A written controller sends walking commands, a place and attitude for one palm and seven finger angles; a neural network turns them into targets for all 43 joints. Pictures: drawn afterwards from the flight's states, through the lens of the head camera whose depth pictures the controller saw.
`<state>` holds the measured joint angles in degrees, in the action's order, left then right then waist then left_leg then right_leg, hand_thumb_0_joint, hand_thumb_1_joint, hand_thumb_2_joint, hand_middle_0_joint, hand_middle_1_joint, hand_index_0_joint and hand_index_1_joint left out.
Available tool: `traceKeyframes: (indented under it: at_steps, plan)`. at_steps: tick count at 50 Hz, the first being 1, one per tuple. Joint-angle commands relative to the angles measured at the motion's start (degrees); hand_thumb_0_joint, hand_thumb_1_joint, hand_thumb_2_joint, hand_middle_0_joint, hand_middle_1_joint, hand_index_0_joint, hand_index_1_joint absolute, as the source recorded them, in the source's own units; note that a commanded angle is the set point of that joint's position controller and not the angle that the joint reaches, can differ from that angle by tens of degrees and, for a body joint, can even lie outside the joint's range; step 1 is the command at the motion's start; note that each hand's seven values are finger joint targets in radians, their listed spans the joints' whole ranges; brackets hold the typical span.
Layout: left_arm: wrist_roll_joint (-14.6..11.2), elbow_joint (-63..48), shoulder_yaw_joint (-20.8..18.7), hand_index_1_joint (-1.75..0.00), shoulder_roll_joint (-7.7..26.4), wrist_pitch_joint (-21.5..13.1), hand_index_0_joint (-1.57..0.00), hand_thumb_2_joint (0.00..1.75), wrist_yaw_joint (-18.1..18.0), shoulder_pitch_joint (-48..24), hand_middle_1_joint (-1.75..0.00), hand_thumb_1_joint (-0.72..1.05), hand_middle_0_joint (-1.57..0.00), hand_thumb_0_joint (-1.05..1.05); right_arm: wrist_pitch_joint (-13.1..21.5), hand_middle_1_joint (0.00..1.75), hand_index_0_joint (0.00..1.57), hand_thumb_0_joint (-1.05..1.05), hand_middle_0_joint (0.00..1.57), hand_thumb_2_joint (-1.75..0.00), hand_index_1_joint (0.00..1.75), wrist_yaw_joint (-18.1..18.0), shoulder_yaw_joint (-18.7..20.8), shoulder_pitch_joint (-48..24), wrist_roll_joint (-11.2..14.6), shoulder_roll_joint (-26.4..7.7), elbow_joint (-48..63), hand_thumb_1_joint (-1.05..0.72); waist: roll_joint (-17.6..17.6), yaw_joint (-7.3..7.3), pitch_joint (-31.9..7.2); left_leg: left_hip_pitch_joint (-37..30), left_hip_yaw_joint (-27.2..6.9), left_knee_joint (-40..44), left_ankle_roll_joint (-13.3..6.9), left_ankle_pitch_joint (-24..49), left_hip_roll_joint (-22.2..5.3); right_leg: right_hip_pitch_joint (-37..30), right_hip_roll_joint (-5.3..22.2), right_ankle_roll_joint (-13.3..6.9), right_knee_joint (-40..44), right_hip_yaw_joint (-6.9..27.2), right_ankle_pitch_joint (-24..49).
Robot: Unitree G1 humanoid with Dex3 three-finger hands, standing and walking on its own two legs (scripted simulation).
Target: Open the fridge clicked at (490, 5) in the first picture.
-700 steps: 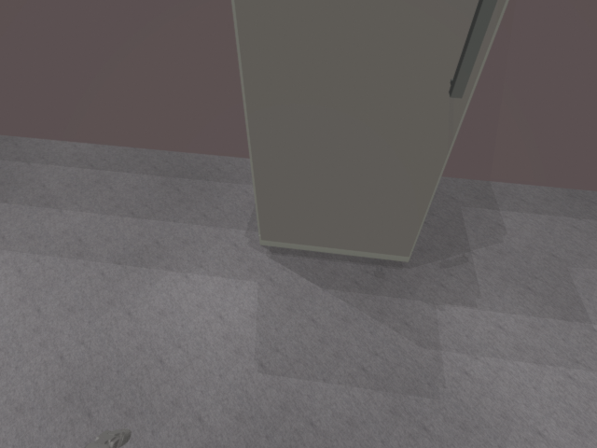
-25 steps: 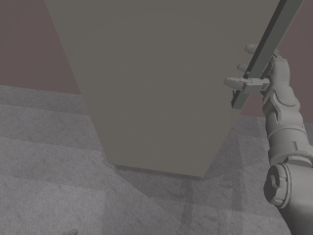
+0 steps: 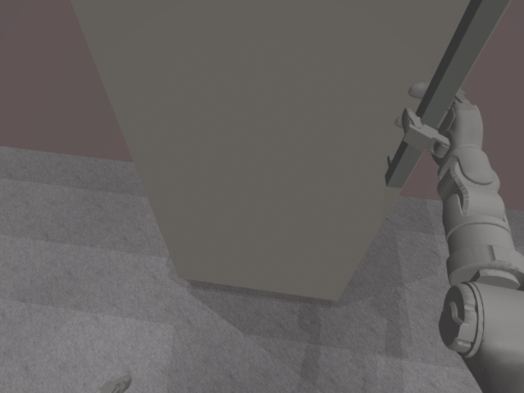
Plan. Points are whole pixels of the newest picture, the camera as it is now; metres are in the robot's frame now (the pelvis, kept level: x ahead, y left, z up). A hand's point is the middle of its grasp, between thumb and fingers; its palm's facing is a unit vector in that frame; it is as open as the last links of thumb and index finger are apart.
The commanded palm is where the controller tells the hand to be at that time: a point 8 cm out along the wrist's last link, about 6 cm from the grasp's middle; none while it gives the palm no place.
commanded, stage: grip the handle and tug to test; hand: right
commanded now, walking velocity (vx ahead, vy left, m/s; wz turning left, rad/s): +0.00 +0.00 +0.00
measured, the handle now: (435, 85) +0.52 -0.18 +0.23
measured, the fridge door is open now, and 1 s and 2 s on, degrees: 0 2 35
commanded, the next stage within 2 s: pull the door a little, standing still in 0.64 s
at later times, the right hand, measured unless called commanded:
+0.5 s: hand (412, 129) +0.47 -0.16 +0.19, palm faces +0.05 +1.00 +0.00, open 6.0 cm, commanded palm +0.41 -0.20 +0.18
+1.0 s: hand (414, 138) +0.45 -0.15 +0.19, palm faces +0.05 +1.00 +0.01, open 6.0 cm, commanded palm +0.39 -0.20 +0.18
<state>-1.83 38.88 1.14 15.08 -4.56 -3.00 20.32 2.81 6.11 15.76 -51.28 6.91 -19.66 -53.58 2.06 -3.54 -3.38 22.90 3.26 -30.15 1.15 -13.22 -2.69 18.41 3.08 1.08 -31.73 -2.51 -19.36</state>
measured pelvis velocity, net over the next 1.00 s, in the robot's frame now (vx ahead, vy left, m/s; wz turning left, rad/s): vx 0.04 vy -0.01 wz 0.02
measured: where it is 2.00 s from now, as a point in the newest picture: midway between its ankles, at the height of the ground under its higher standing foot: outside the picture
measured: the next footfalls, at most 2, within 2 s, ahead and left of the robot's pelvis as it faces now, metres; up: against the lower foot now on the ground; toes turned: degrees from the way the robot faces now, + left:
right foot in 1.90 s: -0.09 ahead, -0.05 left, +0.00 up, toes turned -14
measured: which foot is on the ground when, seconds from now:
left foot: down 0.00-1.00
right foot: down 0.00-1.00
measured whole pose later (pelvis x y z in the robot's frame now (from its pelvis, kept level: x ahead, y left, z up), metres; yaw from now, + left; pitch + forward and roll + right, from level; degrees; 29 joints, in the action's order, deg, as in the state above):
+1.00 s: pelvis +0.04 -0.01 +0.01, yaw +1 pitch +4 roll +1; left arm -2.0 35.0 1.1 13.6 -0.8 -3.2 13.5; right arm -11.9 4.0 13.8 -32.2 8.5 -12.9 -22.5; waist 2.8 -0.3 -4.2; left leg 14.7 2.4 -25.1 1.1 -12.8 -2.3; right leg 9.5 3.0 0.8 -26.1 -3.4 -18.3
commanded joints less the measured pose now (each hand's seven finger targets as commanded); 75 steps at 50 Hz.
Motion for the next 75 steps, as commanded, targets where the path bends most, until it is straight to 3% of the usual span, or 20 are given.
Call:
traceKeyframes:
  at_steps: [1, 3, 10, 20, 31, 35, 37, 40, 47, 51, 53, 57, 59, 60, 61, 62, 64, 69, 72, 75]
  plan:
    - [-0.12, -6.08, -2.76, -0.3, 8.2, -1.91, -0.2, 0.9, -0.78, 1.64, -0.3, 0.9, -0.2, 0.0, 3.89, 1.4, 0.45, 0.0, 0.45, -0.9, 1.4, 1.58, 0.63, -31.09, 0.97, -10.78, 14.55, -0.9, -2.05, -1.06, -19.61, -13.59, -0.33, 0.42, -2.51, 22.1, 2.78, -4.14, -2.54, -2.28, 3.29, 1.01, 20.87]
    - [-0.07, -6.19, -2.73, -0.3, 8.17, -1.67, -0.2, 0.9, -0.91, 1.57, -0.3, 0.9, -0.2, 0.0, 3.78, 1.4, 0.45, 0.0, 0.45, -0.9, 1.4, 1.57, 2.36, -29.98, 0.6, -12.92, 14.95, -0.9, -0.7, -0.24, -21.15, -14.87, -0.49, -0.01, -2.67, 23.87, 2.73, -4.49, -2.62, -2.18, 3.2, 0.81, 22.7]
    - [-0.08, -6.9, -2.75, -0.3, 7.89, -1.36, -0.2, 0.9, -0.8, 0.81, -0.3, 0.9, -0.2, 0.0, 3.72, 1.4, 0.45, 0.0, 0.45, -0.9, 1.4, 1.81, 1.34, -27.67, 0.98, -11.22, 17.1, -0.9, -0.87, 0.06, -21.58, -15.89, -0.29, 0.17, -2.72, 25.04, 2.71, -5.41, -2.44, -2.17, 3.25, 0.62, 24.48]
    - [-0.34, -8.89, -3.11, -0.3, 7.4, -1.4, -0.2, 0.9, -0.24, -1.75, -0.3, 0.9, -0.2, 0.0, 2.13, 1.4, 0.45, 0.0, 0.45, -0.9, 1.4, 1.83, 1.4, -16.84, 2.19, -8.77, 27.13, -0.9, 0.1, 2.91, -24.23, -20.11, -0.17, 0.02, -2.85, 30.37, 2.68, -8.21, -1.87, -1.94, 3.57, -0.3, 32.59]
    - [-0.61, -11.24, -3.15, -0.3, 6.81, -0.28, -0.2, 0.9, -0.02, -5.38, -0.3, 0.9, -0.2, 0.0, -3.93, 1.4, 0.45, 0.0, 0.45, -0.9, 1.4, 1.92, 5.59, -0.89, 3.48, -9.92, 39.18, -0.9, -0.57, 5.7, -22.43, -24.97, -0.14, 0.47, -2.74, 38.04, 2.19, -9.4, -1.36, -1.97, 4.78, -1.6, 40.12]
    - [-0.65, -11.73, -3.12, -0.3, 6.7, 0.3, -0.2, 0.9, -0.01, -6.5, -0.3, 0.9, -0.2, 0.0, -6.48, 1.4, 0.45, 0.0, 0.45, -0.9, 1.4, 1.34, 4.42, 0.17, 3.32, -8.69, 43.43, -0.9, -1.74, 5.46, -21.59, -24.69, 0.18, 1.1, -2.7, 38.18, 2.24, -10.88, -1.05, -1.79, 5.01, -1.41, 41.98]
    - [-0.69, -11.76, -2.86, -0.3, 6.35, 0.51, -0.2, 0.9, -0.11, -7.23, -0.3, 0.9, -0.2, 0.0, -7.74, 1.4, 0.45, 0.0, 0.45, -0.9, 1.4, 0.98, 3.06, -1.47, 3.12, -7.43, 45.68, -0.9, 0.37, 5.05, -20.76, -23.52, 0.26, 1.54, -2.66, 36.87, 2.3, -11.7, -1.19, -1.58, 5.37, -1.25, 41.35]
    - [-0.57, -9.9, -2.83, -0.3, 6.82, 1.03, -0.2, 0.9, -1.09, -6.52, -0.3, 0.9, -0.2, 0.0, -9.5, 1.4, 0.45, 0.0, 0.45, -0.9, 1.4, -0.34, 0.7, -11.1, 2.28, -6.92, 42.0, -0.9, -2.38, 1.73, -17.03, -19.86, 0.4, 2.73, -2.37, 33.83, 2.51, -11.52, -1.16, -1.9, 5.22, -0.81, 36.45]
    - [-0.14, -11.28, -2.43, -0.3, 5.4, 1.48, -0.2, 0.9, -0.69, -8.22, -0.3, 0.9, -0.2, 0.0, -10.94, 1.4, 0.45, 0.0, 0.45, -0.9, 1.4, -0.59, 0.38, -2.21, 1.95, -4.72, 46.72, -0.9, 2.0, 5.0, -23.95, -24.17, 0.54, 0.79, -2.86, 39.96, 1.98, -14.27, -1.62, -1.33, 4.14, -0.48, 46.16]
    - [-0.42, -13.15, -1.98, -0.3, 5.21, 1.19, -0.2, 0.9, -0.53, -11.18, -0.3, 0.9, -0.2, 0.0, -10.05, 1.4, 0.45, 0.0, 0.45, -0.9, 1.4, -0.19, 0.09, 5.72, 3.1, -2.86, 50.29, -0.9, -3.96, 5.99, -20.39, -25.02, 0.69, 2.02, -2.78, 35.29, 1.97, -11.76, -1.53, -1.65, 6.33, -0.6, 37.59]
    - [-0.53, -13.76, -1.67, -0.3, 4.96, 1.08, -0.2, 0.9, -0.47, -12.63, -0.3, 0.9, -0.2, 0.0, -10.34, 1.4, 0.45, 0.0, 0.45, -0.9, 1.4, 0.11, -0.15, 9.68, 3.47, -1.83, 52.83, -0.9, -3.3, 6.43, -17.83, -24.2, 0.69, 2.37, -2.82, 33.73, 2.05, -11.52, -1.6, -1.67, 6.87, -0.79, 35.73]
    - [-0.5, -15.6, -1.83, -0.3, 4.46, 1.32, -0.2, 0.9, 0.17, -13.9, -0.3, 0.9, -0.2, 0.0, -12.23, 1.4, 0.45, 0.0, 0.45, -0.9, 1.4, 0.46, 0.17, 20.8, 3.94, -1.1, 63.85, -0.9, -2.58, 7.87, -19.9, -27.24, 1.22, 0.42, -2.78, 41.66, 1.81, -12.86, -1.33, -1.55, 5.43, -1.01, 45.82]
    - [-0.54, -15.83, -1.43, -0.3, 4.16, 1.38, -0.2, 0.9, 0.24, -15.16, -0.3, 0.9, -0.2, 0.0, -13.99, 1.4, 0.45, 0.0, 0.45, -0.9, 1.4, 0.41, -0.1, 21.22, 3.95, -1.68, 69.49, -0.9, -0.21, 7.83, -19.96, -26.78, 1.21, 0.63, -2.63, 40.82, 1.56, -13.43, -1.55, -1.31, 5.64, -1.07, 44.52]
    - [0.27, -16.37, -0.57, -0.3, 4.54, 0.84, -0.2, 0.9, -1.3, -13.03, -0.3, 0.9, -0.2, 0.0, -5.55, 1.4, 0.45, 0.0, 0.45, -0.9, 1.4, -5.19, 0.68, -0.22, -2.85, -14.96, 71.75, -0.9, 1.19, 1.91, -7.81, -17.72, -2.21, 5.06, -1.36, 36.85, -1.38, -10.15, -0.39, -1.95, 2.53, -2.08, 34.47]
    - [1.29, -13.21, -1.49, -0.3, 4.19, 1.22, -0.2, 0.9, -1.6, -14.21, -0.3, 0.9, -0.2, 0.0, -2.99, 1.4, 0.45, 0.0, 0.45, -0.9, 1.4, -7.13, -2.25, 10.02, -2.74, -7.19, 63.8, -0.9, -4.63, 2.8, -10.02, -16.24, -2.33, 5.71, -1.8, 32.18, -2.4, -9.6, 0.1, -2.23, 1.24, -0.46, 28.57]
    - [1.58, -13.35, -1.57, -0.3, 4.15, 1.58, -0.2, 0.9, -1.61, -15.11, -0.3, 0.9, -0.2, 0.0, -2.21, 1.4, 0.45, 0.0, 0.45, -0.9, 1.4, -7.83, -4.9, 18.64, -2.68, -2.93, 63.11, -0.9, -6.29, 3.46, -8.53, -14.87, -3.17, 6.59, -2.09, 29.93, -3.13, -8.82, 0.27, -2.27, 1.21, -0.3, 24.45]
    - [1.94, -14.01, -1.41, -0.3, 3.91, 2.96, -0.2, 0.9, -1.91, -15.23, -0.3, 0.9, -0.2, 0.0, -0.62, 1.4, 0.45, 0.0, 0.45, -0.9, 1.4, -8.58, -7.27, 22.01, -3.26, -1.62, 66.96, -0.9, -5.24, 2.97, -10.07, -14.36, -1.91, 5.24, -2.07, 28.52, -3.52, -10.16, 0.52, -2.17, 2.86, 0.25, 25.03]
    - [2.41, -15.69, -1.99, -0.3, 3.44, 4.94, -0.2, 0.9, -2.04, -15.23, -0.3, 0.9, -0.2, 0.0, 2.72, 1.4, 0.45, 0.0, 0.45, -0.9, 1.4, -10.04, -8.0, 22.93, -3.9, -1.52, 75.02, -0.9, -0.13, 1.54, -17.87, -16.34, 0.46, -0.37, -0.81, 37.83, -1.38, -17.11, 2.0, -1.85, 2.19, 1.38, 46.96]
    - [2.66, -16.29, -1.74, -0.3, 2.85, 5.13, -0.2, 0.9, -1.74, -15.95, -0.3, 0.9, -0.2, 0.0, 3.93, 1.4, 0.45, 0.0, 0.45, -0.9, 1.4, -10.46, -8.98, 24.26, -4.04, -0.67, 78.52, -0.9, 3.82, 1.34, -18.97, -12.28, 1.07, -3.24, 0.16, 24.46, 0.93, -20.55, 4.64, -2.35, 4.12, 4.63, 55.14]
    - [2.85, -16.86, -1.43, -0.3, 2.39, 4.99, -0.2, 0.9, -1.24, -17.25, -0.3, 0.9, -0.2, 0.0, 4.33, 1.4, 0.45, 0.0, 0.45, -0.9, 1.4, -10.8, -10.13, 25.3, -4.29, 0.52, 80.69, -0.9, 7.89, 1.88, -14.68, -9.45, 0.93, -5.96, 0.17, 6.52, 2.34, -15.63, 7.26, -3.5, 8.18, 7.95, 49.58]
